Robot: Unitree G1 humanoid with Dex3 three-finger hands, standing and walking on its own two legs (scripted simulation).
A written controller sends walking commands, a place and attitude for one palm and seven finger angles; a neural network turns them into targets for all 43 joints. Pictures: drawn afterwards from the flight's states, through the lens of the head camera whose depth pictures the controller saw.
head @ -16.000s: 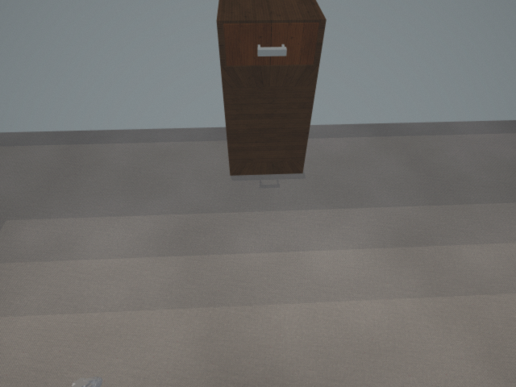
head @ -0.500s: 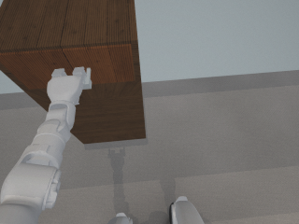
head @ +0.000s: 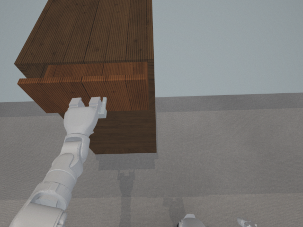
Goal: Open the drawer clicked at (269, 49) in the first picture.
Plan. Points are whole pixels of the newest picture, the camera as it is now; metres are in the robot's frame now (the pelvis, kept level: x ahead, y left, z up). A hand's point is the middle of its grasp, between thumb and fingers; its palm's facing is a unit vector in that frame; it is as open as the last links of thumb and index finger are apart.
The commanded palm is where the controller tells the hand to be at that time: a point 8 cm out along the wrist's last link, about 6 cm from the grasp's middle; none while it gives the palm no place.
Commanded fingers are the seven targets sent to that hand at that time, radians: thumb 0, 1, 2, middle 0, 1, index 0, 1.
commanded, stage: pull the drawer open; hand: left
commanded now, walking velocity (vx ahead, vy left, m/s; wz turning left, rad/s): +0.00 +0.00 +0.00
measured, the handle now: (88, 106) +0.46 +0.21 -0.01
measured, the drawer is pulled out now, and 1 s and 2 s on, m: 0.07 0.19 0.30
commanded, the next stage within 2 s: none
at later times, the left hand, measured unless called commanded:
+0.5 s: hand (85, 147) +0.33 +0.20 -0.03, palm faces -0.03 -0.04 -1.00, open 6.2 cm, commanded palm +0.30 +0.21 +0.03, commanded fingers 0.00 0.90 0.90 -0.40 -1.35 -0.40 -1.35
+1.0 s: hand (82, 169) +0.27 +0.20 -0.03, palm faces -0.02 -0.04 -1.00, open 6.1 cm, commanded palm +0.23 +0.20 +0.03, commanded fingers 0.00 0.90 0.90 -0.40 -1.35 -0.40 -1.35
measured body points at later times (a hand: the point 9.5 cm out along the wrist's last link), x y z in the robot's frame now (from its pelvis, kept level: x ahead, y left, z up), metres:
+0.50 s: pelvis -0.01 -0.01 +0.00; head +0.07 -0.03 +0.45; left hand +0.33 +0.20 +0.03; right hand +0.11 -0.27 -0.13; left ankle -0.07 +0.12 -0.70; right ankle +0.03 -0.13 -0.70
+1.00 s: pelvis -0.01 -0.01 +0.00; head +0.04 -0.04 +0.45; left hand +0.27 +0.20 +0.03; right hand +0.15 -0.26 -0.12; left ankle -0.07 +0.12 -0.70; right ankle +0.03 -0.13 -0.70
